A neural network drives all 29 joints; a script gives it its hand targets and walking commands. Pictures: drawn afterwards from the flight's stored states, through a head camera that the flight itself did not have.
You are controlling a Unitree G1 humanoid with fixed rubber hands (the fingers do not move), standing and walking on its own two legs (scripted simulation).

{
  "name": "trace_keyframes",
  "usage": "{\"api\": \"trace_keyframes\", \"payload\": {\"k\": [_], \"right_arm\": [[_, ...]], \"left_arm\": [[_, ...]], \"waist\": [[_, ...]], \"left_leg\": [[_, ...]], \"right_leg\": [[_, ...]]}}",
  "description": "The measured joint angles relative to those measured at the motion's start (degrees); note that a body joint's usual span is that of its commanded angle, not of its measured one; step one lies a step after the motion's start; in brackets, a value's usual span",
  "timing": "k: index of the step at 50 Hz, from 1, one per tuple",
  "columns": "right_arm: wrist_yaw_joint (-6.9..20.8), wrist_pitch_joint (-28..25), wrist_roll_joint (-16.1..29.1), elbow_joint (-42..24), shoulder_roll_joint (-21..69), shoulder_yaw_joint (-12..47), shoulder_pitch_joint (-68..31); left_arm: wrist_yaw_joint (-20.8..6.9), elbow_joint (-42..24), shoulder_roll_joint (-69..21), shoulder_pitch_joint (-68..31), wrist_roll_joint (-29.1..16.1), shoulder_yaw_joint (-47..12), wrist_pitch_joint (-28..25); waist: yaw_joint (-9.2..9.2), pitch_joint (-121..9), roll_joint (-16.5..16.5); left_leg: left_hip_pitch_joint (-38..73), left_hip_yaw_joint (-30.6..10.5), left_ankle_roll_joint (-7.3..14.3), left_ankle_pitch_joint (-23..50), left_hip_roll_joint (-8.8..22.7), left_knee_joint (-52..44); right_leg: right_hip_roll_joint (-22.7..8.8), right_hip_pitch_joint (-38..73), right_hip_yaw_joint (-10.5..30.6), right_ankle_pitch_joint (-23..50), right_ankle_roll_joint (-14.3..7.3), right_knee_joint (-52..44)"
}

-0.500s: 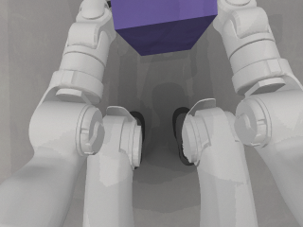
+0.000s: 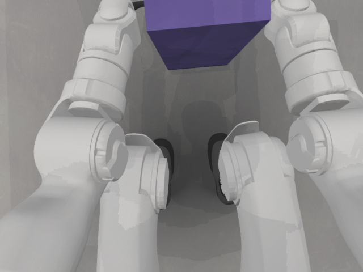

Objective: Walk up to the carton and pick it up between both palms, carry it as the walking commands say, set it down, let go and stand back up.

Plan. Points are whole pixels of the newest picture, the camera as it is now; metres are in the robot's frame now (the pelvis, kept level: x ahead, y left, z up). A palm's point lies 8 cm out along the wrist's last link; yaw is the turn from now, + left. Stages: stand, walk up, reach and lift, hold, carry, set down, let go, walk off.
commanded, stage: set down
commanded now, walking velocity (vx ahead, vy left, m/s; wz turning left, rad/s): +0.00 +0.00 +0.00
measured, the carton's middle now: (198, 12) +0.54 -0.04 -0.20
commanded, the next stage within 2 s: none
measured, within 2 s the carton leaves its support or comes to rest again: rests again in 0.82 s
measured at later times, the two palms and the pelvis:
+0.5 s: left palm (121, 2) +0.55 +0.08 -0.15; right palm out of the picture +0.54 -0.17 -0.15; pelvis +0.02 -0.01 -0.01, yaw +0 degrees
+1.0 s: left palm (96, 13) +0.54 +0.13 -0.17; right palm (281, 2) +0.53 -0.19 -0.18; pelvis +0.01 +0.00 +0.01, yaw +0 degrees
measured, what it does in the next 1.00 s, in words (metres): stands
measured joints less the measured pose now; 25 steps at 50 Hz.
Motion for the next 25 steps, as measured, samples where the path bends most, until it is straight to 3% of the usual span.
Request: {"api": "trace_keyframes", "payload": {"k": [25], "right_arm": [[0.23,-3.9,-0.79,-0.04,2.89,-1.07,7.37]], "left_arm": [[-1.38,-0.59,-2.43,7.71,1.84,3.42,-3.72]], "waist": [[0.56,-10.2,-0.35]], "left_leg": [[-4.14,-0.84,-0.78,-3.44,0.08,2.09]], "right_leg": [[0.2,-4.52,-1.17,-2.74,-1.14,1.82]]}}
